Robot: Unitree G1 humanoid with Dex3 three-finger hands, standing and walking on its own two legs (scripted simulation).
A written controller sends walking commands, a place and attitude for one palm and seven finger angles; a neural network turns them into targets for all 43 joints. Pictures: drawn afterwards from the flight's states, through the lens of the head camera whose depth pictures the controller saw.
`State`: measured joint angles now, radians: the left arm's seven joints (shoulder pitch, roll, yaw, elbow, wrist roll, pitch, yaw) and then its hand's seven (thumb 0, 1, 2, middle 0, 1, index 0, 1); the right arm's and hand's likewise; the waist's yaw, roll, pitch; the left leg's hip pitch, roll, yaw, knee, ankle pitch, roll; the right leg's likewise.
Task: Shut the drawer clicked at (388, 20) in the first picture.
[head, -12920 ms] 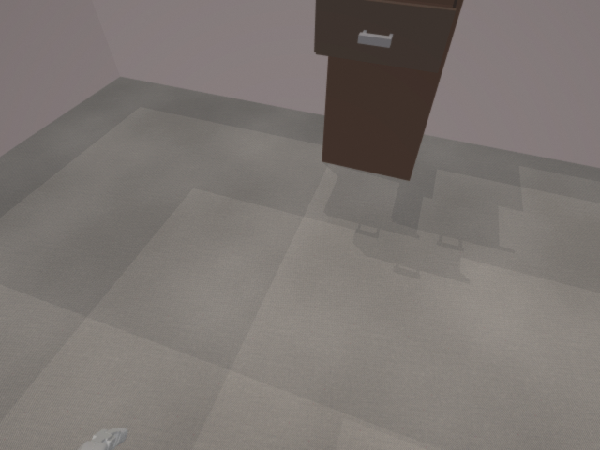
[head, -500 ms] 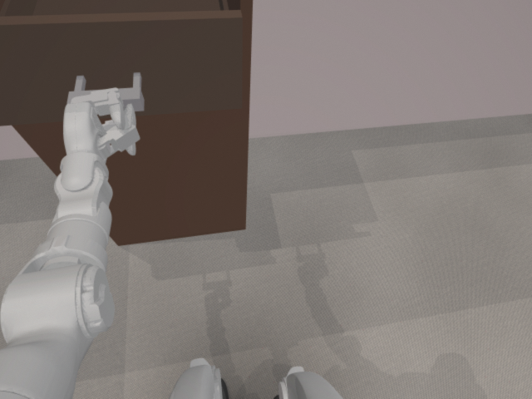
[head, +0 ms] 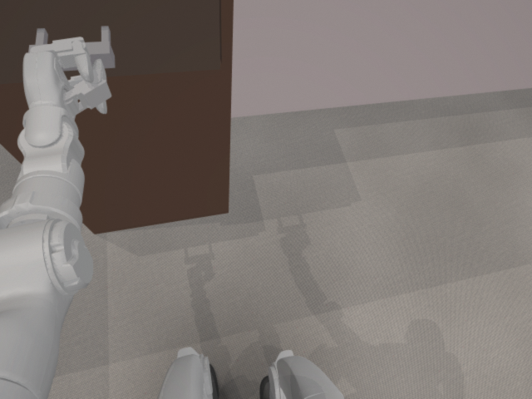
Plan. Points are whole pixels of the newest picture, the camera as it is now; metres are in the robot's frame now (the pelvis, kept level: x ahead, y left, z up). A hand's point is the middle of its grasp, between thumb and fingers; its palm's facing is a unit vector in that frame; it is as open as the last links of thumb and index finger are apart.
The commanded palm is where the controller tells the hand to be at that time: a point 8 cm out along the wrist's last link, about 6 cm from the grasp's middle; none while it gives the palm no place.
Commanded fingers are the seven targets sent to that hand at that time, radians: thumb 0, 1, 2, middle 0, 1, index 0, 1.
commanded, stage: push the drawer shut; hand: left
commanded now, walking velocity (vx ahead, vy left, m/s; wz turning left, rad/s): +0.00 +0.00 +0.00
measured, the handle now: (74, 45) +0.63 +0.21 +0.10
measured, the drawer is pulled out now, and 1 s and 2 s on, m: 0.02 0.00 0.00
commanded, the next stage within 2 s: pull the fist back off the drawer in 0.54 s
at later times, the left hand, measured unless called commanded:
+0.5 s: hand (91, 70) +0.57 +0.18 +0.10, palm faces +0.09 -1.00 -0.04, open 3.3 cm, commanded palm +0.61 +0.20 +0.10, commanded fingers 0.00 0.90 0.90 -1.40 -1.60 -1.40 -1.60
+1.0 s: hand (93, 72) +0.57 +0.18 +0.10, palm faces +0.10 -0.99 -0.03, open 3.3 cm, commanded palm +0.57 +0.20 +0.10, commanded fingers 0.00 0.90 0.90 -1.40 -1.60 -1.40 -1.60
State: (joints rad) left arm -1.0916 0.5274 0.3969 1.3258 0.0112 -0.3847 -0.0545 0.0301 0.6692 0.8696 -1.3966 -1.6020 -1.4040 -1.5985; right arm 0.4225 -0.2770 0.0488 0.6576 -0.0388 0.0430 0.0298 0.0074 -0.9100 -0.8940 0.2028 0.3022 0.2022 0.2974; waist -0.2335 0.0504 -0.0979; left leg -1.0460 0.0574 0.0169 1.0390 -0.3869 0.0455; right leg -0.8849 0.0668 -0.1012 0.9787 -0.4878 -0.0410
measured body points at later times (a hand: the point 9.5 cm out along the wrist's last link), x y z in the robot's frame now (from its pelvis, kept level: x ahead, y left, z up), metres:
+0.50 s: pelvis -0.01 +0.01 -0.01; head +0.15 +0.04 +0.41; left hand +0.56 +0.23 +0.10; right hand -0.08 -0.25 -0.10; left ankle +0.05 +0.09 -0.67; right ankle -0.02 -0.10 -0.67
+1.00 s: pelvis -0.02 +0.02 -0.01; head +0.14 +0.05 +0.40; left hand +0.56 +0.23 +0.10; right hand -0.08 -0.24 -0.10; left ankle +0.05 +0.09 -0.67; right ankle -0.02 -0.10 -0.67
